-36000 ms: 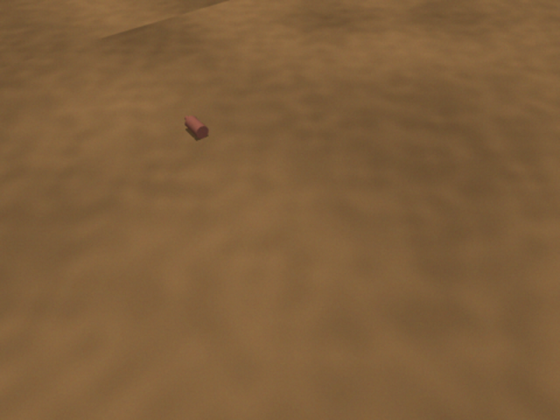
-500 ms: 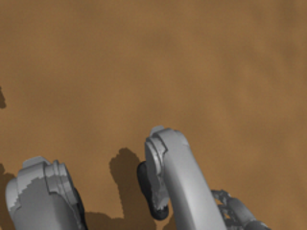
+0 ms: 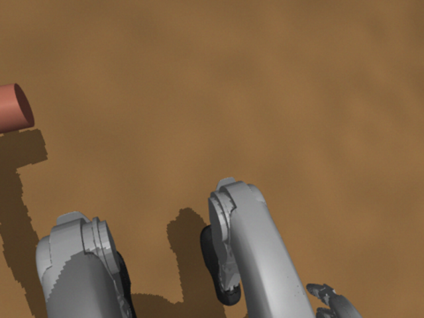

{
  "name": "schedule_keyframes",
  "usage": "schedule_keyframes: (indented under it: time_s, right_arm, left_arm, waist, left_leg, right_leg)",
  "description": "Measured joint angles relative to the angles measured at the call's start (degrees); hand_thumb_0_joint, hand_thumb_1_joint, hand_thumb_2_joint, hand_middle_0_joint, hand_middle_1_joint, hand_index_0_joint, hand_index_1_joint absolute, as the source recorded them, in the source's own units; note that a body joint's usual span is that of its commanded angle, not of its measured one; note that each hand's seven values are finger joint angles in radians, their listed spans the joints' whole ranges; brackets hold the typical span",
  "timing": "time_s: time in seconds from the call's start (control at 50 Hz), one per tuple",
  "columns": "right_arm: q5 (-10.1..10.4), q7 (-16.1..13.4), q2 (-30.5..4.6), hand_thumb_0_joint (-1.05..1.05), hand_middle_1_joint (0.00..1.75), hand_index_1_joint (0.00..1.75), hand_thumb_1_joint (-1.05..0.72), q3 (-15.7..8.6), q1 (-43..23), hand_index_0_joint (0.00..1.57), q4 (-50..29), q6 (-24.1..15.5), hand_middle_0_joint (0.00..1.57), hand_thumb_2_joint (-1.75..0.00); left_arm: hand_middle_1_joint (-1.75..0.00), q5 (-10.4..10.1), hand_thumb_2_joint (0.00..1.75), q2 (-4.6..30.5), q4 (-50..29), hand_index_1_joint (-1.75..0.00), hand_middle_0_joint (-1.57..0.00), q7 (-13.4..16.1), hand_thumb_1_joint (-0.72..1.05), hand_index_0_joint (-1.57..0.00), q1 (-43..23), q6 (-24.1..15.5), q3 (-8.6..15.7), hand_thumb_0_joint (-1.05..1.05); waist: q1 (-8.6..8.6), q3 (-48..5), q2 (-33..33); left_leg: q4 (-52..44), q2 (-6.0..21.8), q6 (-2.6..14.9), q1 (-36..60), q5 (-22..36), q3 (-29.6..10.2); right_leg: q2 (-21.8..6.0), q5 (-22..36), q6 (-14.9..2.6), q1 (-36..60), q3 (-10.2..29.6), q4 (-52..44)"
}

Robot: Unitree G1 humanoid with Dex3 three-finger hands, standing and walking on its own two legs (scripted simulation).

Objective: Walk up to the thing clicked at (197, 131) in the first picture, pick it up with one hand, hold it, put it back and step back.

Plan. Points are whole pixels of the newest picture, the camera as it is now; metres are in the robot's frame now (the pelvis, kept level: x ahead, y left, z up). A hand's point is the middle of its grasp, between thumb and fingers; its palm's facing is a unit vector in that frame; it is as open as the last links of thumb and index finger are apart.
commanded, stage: lift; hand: left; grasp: from above
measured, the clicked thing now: out of the picture +0.50 +0.36 -0.18
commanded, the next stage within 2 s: hold in 1.48 s
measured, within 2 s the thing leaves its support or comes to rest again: neither
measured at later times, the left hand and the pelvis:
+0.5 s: hand out of the picture +0.40 +0.34 +0.02, palm faces -0.44 -0.14 -0.89, open 10.1 cm; pelvis +0.00 +0.01 +0.11, yaw +5 degrees
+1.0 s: hand out of the picture +0.32 +0.30 +0.22, palm faces -0.46 -0.15 -0.87, open 10.3 cm; pelvis +0.02 +0.00 +0.30, yaw +9 degrees
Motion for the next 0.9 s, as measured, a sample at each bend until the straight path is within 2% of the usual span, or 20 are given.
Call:
schedule_keyframes:
  time_s: [0.18, 0.36, 0.56, 0.74, 0.9]
  right_arm:
    - [1.9, -1.4, 0.8, 0.0, 0.3, 0.3, -0.91, -3.0, 0.6, 0.2, 1.1, 1.1, 0.21, -0.9]
    - [3.9, -2.8, 2.0, 0.0, 0.3, 0.3, -0.9, -6.2, -1.2, 0.2, 2.3, 1.1, 0.21, -0.9]
    - [5.9, -4.9, 3.5, 0.0, 0.3, 0.3, -0.89, -7.7, -2.2, 0.2, 3.7, 0.4, 0.21, -0.9]
    - [6.9, -6.8, 4.0, 0.0, 0.3, 0.3, -0.89, -8.4, -1.2, 0.2, 6.1, -0.6, 0.21, -0.89]
    - [7.6, -8.1, 3.9, 0.01, 0.3, 0.3, -0.89, -9.2, 0.5, 0.2, 8.1, -2.6, 0.21, -0.89]
  left_arm:
    - [-0.46, -3.7, 0.26, -3.9, -8.2, -0.42, -0.72, -3.9, 0.07, -0.75, 7.2, -1.2, -1.2, 0.0]
    - [-0.47, -5.8, 0.3, -7.6, -14.9, -0.44, -0.7, -3.8, 0.06, -0.73, 13.9, -0.9, -2.9, 0.0]
    - [-0.52, -8.8, 0.35, -12.7, -21.9, -0.48, -0.67, -3.7, 0.05, -0.7, 22.4, 2.1, -5.3, 0.0]
    - [-0.55, -10.1, 0.38, -17.7, -25.2, -0.52, -0.65, -2.6, 0.03, -0.68, 30.0, 3.3, -7.7, 0.0]
    - [-0.58, -9.0, 0.42, -21.2, -22.2, -0.55, -0.64, -0.1, 0.01, -0.67, 33.7, 3.4, -9.6, 0.0]
  waist:
    - [2.98, -3.8, 0.8]
    - [5.63, -7.8, 1.4]
    - [8.4, -9.0, 2.6]
    - [9.78, -9.8, 3.4]
    - [10.32, -9.1, 3.3]
  left_leg:
    - [-5.4, 0.3, 0.37, 4.9, 0.0, 2.1]
    - [-12.9, 0.4, 0.95, 12.2, 0.5, 4.5]
    - [-24.7, 0.5, 0.75, 26.5, 1.5, 5.9]
    - [-38.3, 0.8, 0.27, 43.3, 3.4, 7.0]
    - [-51.2, 1.0, -0.05, 59.0, 6.2, 8.1]
  right_leg:
    - [-0.5, 0.0, 0.03, 4.1, 1.5, -4.6]
    - [-1.1, 0.5, 0.24, 10.5, 3.2, -11.2]
    - [-1.6, 2.1, -0.01, 24.0, 3.7, -22.7]
    - [-1.7, 4.4, -0.61, 40.1, 4.1, -36.0]
    - [-1.8, 7.6, -1.01, 55.1, 4.5, -48.7]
